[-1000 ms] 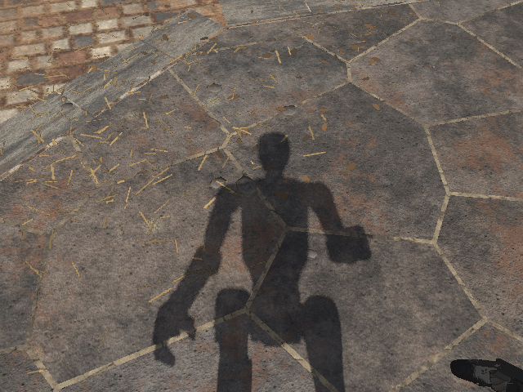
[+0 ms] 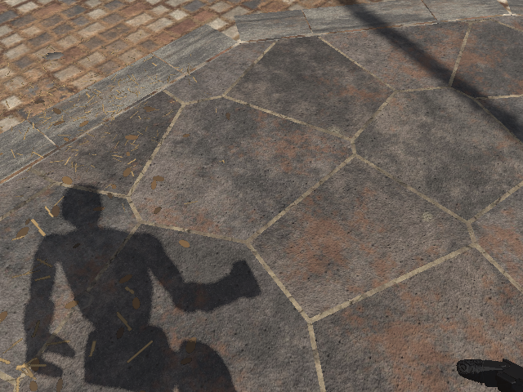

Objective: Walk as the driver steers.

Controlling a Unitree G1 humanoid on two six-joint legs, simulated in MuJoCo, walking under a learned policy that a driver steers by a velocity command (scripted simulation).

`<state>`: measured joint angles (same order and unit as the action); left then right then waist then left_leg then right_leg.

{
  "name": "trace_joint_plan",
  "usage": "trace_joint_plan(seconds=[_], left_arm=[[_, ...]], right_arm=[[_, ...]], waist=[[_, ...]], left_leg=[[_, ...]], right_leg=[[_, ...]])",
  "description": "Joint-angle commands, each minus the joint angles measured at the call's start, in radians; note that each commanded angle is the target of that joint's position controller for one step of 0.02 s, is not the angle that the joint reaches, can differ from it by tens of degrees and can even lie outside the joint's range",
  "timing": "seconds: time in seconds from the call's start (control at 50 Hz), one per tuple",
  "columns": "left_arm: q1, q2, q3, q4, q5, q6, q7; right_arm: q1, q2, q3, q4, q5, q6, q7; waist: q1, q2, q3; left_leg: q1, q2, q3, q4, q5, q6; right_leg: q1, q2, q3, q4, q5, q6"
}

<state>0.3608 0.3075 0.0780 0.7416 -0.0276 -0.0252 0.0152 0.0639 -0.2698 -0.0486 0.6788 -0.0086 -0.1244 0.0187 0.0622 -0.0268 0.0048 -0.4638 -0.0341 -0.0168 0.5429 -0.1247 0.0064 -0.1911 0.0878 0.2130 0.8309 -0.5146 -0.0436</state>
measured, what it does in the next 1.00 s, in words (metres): walks ahead: right foot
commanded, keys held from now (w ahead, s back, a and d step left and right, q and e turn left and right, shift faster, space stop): w+e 0.38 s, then w+q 0.62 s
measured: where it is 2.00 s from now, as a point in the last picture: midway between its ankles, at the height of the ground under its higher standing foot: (299, 207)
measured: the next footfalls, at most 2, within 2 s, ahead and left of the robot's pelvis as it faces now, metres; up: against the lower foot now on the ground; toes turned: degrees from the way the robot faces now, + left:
right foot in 0.48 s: +0.37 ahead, -0.19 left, +0.00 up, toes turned -18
left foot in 1.02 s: +0.71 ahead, -0.01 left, +0.00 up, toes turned +0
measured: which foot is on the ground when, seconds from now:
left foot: down 0.00-0.48, up 0.50-1.00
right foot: up 0.00-0.46, down 0.48-1.00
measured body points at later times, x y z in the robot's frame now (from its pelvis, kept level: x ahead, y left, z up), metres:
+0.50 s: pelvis +0.26 -0.06 -0.01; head +0.29 -0.08 +0.44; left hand +0.55 +0.10 -0.07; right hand +0.18 -0.34 -0.14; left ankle +0.10 +0.12 -0.70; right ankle +0.34 -0.18 -0.72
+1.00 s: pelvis +0.53 -0.10 +0.00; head +0.56 -0.09 +0.45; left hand +0.58 +0.19 -0.13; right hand +0.71 -0.35 -0.10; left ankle +0.68 -0.01 -0.72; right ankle +0.34 -0.18 -0.72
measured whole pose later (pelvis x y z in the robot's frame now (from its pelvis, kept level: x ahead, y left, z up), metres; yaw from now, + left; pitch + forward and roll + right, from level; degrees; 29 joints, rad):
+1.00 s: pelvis +0.53 -0.10 +0.00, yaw -3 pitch +2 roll -2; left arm 0.33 0.28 0.08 0.83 -0.01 -0.05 0.02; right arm 0.08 -0.26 -0.04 0.73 0.02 -0.03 0.07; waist 0.06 0.03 0.03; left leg -0.56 0.04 0.06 0.62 -0.10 0.08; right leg 0.12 -0.02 -0.27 0.32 -0.45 0.03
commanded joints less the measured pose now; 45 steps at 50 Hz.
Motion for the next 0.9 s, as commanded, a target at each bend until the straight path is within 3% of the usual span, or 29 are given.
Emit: trace_joint_plan(seconds=[0.02,0.04,0.06,0.08,0.12,0.2,0.3,0.38,0.42,0.44,0.46,0.48,0.5,0.52,0.54,0.56,0.58,0.6,0.62,0.68,0.72,0.8,0.9], left_arm=[[-0.002,0.141,0.016,-0.101,-0.010,-0.021,0.000],[-0.060,0.138,0.018,-0.113,0.001,-0.015,0.002],[-0.097,0.127,0.021,-0.127,0.011,-0.015,-0.001],[-0.093,0.111,0.022,-0.132,0.006,-0.012,-0.008],[-0.083,0.073,0.017,-0.135,-0.005,0.000,-0.015],[-0.151,0.040,0.006,-0.168,0.005,0.009,-0.020],[-0.281,0.016,-0.008,-0.193,0.005,-0.006,-0.049],[-0.364,0.023,-0.007,-0.232,0.001,-0.006,-0.071],[-0.345,0.033,0.001,-0.241,0.010,-0.008,-0.072],[-0.274,0.059,0.016,-0.227,0.016,-0.006,-0.068],[-0.117,0.102,0.042,-0.181,0.015,-0.006,-0.059],[0.049,0.169,0.069,-0.138,0.017,0.001,-0.042],[0.071,0.280,0.078,-0.130,0.025,-0.005,-0.029],[0.102,0.198,0.055,-0.146,0.028,-0.016,-0.032],[0.054,0.159,0.038,-0.127,0.034,-0.028,-0.037],[-0.004,0.134,0.030,-0.115,0.028,-0.035,-0.037],[-0.063,0.096,0.020,-0.109,0.029,-0.041,-0.039],[-0.104,0.063,0.011,-0.112,0.035,-0.050,-0.039],[-0.124,0.055,0.011,-0.107,0.038,-0.060,-0.040],[-0.140,0.064,0.018,-0.072,0.042,-0.088,-0.033],[-0.124,0.069,0.022,-0.049,0.049,-0.091,-0.023],[-0.112,0.090,0.025,-0.023,0.043,-0.086,-0.010],[-0.034,0.124,0.039,0.031,0.021,-0.056,-0.002]], right_arm=[[0.258,-0.155,-0.058,-0.009,0.009,0.007,-0.008],[0.210,-0.136,-0.049,-0.013,0.001,0.015,-0.011],[0.180,-0.114,-0.041,-0.005,-0.003,0.019,-0.012],[0.165,-0.101,-0.035,0.001,-0.008,0.018,-0.015],[0.161,-0.094,-0.035,0.016,-0.001,0.012,-0.016],[0.177,-0.144,-0.053,0.051,0.001,0.007,-0.018],[0.197,-0.177,-0.058,0.083,0.008,0.025,-0.025],[0.241,-0.213,-0.068,0.113,0.027,0.046,-0.024],[0.268,-0.232,-0.070,0.134,0.042,0.055,-0.023],[0.265,-0.246,-0.071,0.143,0.047,0.060,-0.023],[0.251,-0.237,-0.063,0.149,0.049,0.065,-0.025],[0.253,-0.194,-0.041,0.141,0.032,0.061,-0.026],[0.368,-0.053,0.009,0.103,0.007,0.044,-0.010],[0.300,-0.144,-0.010,0.128,0.043,0.021,-0.003],[0.193,-0.193,-0.029,0.085,0.078,0.015,0.001],[0.161,-0.174,-0.024,0.075,0.069,0.012,-0.003],[0.152,-0.167,-0.026,0.083,0.045,0.018,-0.007],[0.190,-0.164,-0.032,0.099,0.041,0.033,-0.008],[0.227,-0.145,-0.030,0.115,0.043,0.050,-0.008],[0.220,-0.097,-0.025,0.118,0.042,0.083,-0.015],[0.173,-0.088,-0.024,0.104,0.038,0.085,-0.016],[0.070,-0.061,-0.013,0.076,0.031,0.074,0.007],[-0.063,-0.051,-0.003,0.003,0.029,0.073,0.037]], waist=[[-0.149,0.188,-0.160],[-0.137,0.116,-0.089],[-0.122,0.103,-0.032],[-0.099,0.131,-0.016],[-0.085,0.152,-0.005],[-0.089,0.105,0.016],[-0.134,0.087,0.047],[-0.148,0.090,0.079],[-0.113,0.104,0.051],[-0.058,0.117,0.006],[0.037,0.100,-0.072],[0.112,0.050,-0.171],[0.013,-0.215,-0.312],[0.087,-0.113,-0.428],[0.086,-0.084,-0.257],[0.042,-0.057,-0.158],[0.005,-0.044,-0.097],[-0.035,-0.061,-0.073],[-0.058,-0.069,-0.069],[-0.081,-0.032,-0.009],[-0.070,-0.023,0.020],[-0.033,-0.017,0.055],[0.016,-0.004,0.102]], left_leg=[[0.676,0.415,-0.636,-0.253,-0.449,0.197],[0.561,0.374,-0.498,-0.259,-0.314,0.171],[0.468,0.335,-0.399,-0.279,-0.192,0.165],[0.409,0.308,-0.321,-0.300,-0.117,0.155],[0.363,0.284,-0.218,-0.343,-0.047,0.161],[0.378,0.307,-0.093,-0.387,0.097,0.190],[0.412,0.277,0.085,-0.385,0.185,0.151],[0.505,0.311,0.144,-0.349,0.277,0.128],[0.525,0.328,0.152,-0.265,0.560,0.127],[0.527,0.325,0.162,-0.165,0.717,0.121],[0.467,0.294,0.194,0.010,0.769,0.100],[0.246,0.256,0.199,0.267,0.532,0.065],[-0.157,0.076,0.153,0.670,-0.358,0.000],[-0.214,0.041,-0.074,0.812,-0.484,0.008],[-0.295,0.080,-0.083,0.830,-0.416,0.016],[-0.285,0.129,-0.069,0.757,-0.327,0.020],[-0.252,0.159,-0.063,0.695,-0.265,0.013],[-0.184,0.181,-0.075,0.665,-0.210,0.008],[-0.135,0.186,-0.078,0.652,-0.173,0.000],[-0.158,0.185,-0.091,0.587,-0.094,-0.025],[-0.220,0.178,-0.107,0.501,0.006,-0.035],[-0.203,0.155,-0.046,0.257,0.208,-0.025],[-0.261,0.134,0.024,0.107,0.148,0.023]], right_leg=[[-0.615,-0.083,-0.033,0.478,0.029,0.024],[-0.590,-0.117,-0.068,0.470,0.100,0.031],[-0.571,-0.143,-0.071,0.426,0.150,0.034],[-0.527,-0.170,-0.073,0.396,0.181,0.033],[-0.497,-0.187,-0.100,0.351,0.200,0.038],[-0.555,-0.207,-0.111,0.213,0.309,0.060],[-0.497,-0.189,-0.184,-0.052,0.527,0.045],[-0.472,-0.164,-0.241,-0.170,0.469,0.005],[-0.357,-0.108,-0.270,-0.208,0.357,-0.039],[-0.243,-0.071,-0.286,-0.237,0.321,-0.065],[-0.017,-0.034,-0.301,-0.313,0.392,-0.097],[0.297,-0.120,-0.177,-0.288,0.448,-0.133],[0.621,-0.443,0.352,-0.348,0.326,-0.302],[0.603,-0.507,0.530,-0.469,0.281,-0.328],[0.485,-0.467,0.340,-0.487,0.359,-0.273],[0.347,-0.420,0.198,-0.499,0.435,-0.233],[0.233,-0.381,0.106,-0.526,0.485,-0.208],[0.149,-0.352,0.034,-0.567,0.513,-0.191],[0.097,-0.347,-0.001,-0.608,0.507,-0.189],[0.029,-0.343,-0.116,-0.685,0.558,-0.186],[0.053,-0.331,-0.188,-0.700,0.585,-0.170],[0.083,-0.305,-0.317,-0.721,0.588,-0.129],[0.255,-0.363,-0.373,-0.667,0.674,-0.112]])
